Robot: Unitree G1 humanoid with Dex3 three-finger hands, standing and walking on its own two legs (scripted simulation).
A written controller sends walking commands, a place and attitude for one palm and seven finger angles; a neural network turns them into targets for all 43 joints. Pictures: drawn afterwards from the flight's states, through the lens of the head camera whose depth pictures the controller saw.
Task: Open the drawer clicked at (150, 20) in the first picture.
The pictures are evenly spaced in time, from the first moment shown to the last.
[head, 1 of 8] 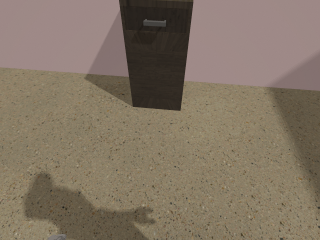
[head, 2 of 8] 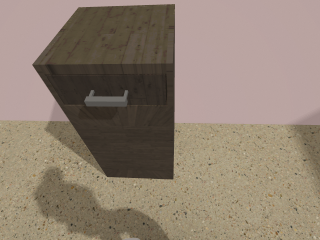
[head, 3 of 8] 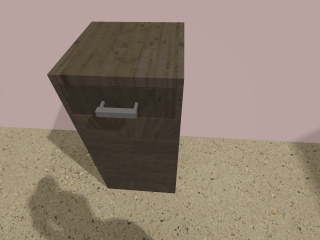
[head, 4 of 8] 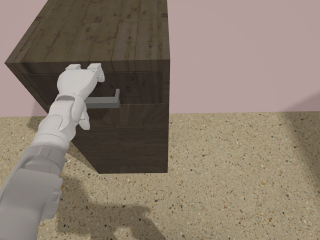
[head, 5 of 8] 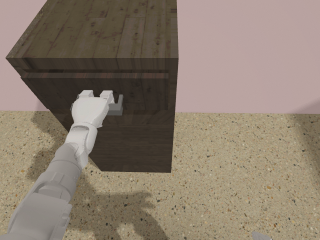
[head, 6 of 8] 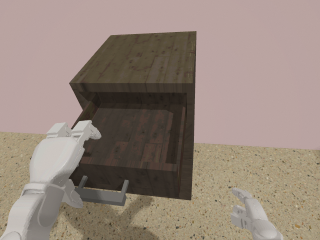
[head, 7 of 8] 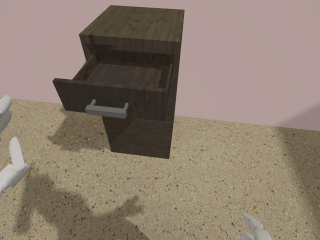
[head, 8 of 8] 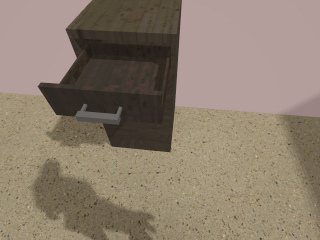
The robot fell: no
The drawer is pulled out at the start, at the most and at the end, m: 0.00 0.30 0.30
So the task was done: yes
